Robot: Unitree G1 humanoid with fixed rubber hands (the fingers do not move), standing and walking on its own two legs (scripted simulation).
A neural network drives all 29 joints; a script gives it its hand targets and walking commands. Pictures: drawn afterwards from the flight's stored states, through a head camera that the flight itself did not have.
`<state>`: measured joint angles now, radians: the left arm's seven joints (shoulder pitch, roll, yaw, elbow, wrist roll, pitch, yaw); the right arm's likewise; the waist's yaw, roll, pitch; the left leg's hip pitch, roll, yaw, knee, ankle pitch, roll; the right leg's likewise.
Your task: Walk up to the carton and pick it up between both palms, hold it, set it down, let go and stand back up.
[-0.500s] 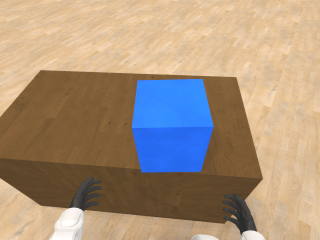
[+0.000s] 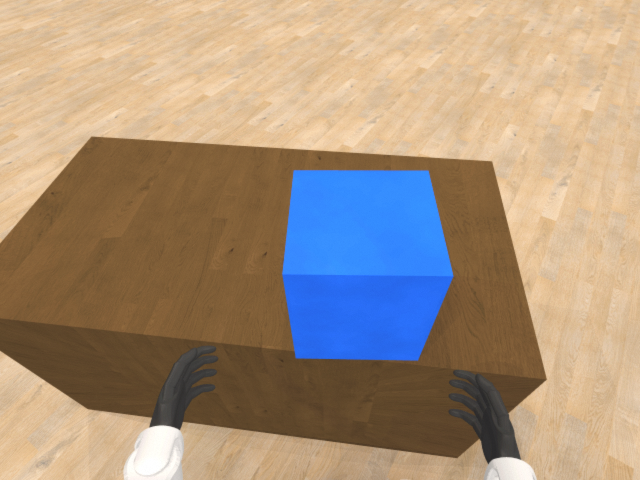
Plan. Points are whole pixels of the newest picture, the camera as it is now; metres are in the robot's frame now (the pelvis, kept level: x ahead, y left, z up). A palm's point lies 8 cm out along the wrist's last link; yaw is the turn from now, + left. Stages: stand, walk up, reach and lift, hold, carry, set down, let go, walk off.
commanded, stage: reach and lift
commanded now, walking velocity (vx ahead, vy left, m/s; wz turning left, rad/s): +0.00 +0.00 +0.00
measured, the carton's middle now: (358, 269) +0.43 -0.03 -0.04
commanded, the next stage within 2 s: none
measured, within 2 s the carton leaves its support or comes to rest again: neither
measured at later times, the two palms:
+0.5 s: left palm (177, 376) +0.24 +0.22 -0.02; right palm (487, 386) +0.23 -0.18 -0.03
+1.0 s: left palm (178, 308) +0.31 +0.21 +0.04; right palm (487, 312) +0.31 -0.18 +0.03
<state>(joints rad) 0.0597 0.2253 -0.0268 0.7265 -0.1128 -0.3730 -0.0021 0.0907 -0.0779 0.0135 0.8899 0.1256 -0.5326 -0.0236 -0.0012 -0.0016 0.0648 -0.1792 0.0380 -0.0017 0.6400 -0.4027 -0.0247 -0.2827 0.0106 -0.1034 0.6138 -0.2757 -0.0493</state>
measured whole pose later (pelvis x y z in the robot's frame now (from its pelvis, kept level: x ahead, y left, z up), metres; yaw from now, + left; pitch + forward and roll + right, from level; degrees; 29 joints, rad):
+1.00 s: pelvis +0.02 +0.02 +0.02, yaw -1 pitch -3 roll -1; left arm -0.18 0.16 -0.01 0.61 -0.11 -0.18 0.09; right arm -0.21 -0.18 0.01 0.76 0.23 -0.27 -0.02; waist 0.02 0.01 0.02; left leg -0.08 0.02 0.01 0.46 -0.33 0.00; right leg -0.17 0.02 -0.06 0.42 -0.19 -0.02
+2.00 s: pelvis +0.01 +0.02 +0.02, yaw +0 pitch +3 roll -1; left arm -0.74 0.27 0.10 0.55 -0.15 0.41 0.06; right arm -0.76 -0.29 -0.02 0.72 0.32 0.23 -0.08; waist 0.00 0.02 -0.05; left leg -0.18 0.02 0.00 0.39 -0.26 0.00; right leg -0.25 0.03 -0.05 0.30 -0.10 -0.02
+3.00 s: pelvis -0.02 -0.01 -0.03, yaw +4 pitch +25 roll +1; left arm -0.97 0.26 -0.09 1.53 -0.33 -0.50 0.04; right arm -0.91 -0.17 0.03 1.37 0.28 -0.32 -0.08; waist -0.06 0.00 -0.25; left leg -0.89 0.00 -0.06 0.82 -0.36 -0.04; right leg -0.96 -0.01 -0.11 0.78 -0.25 -0.07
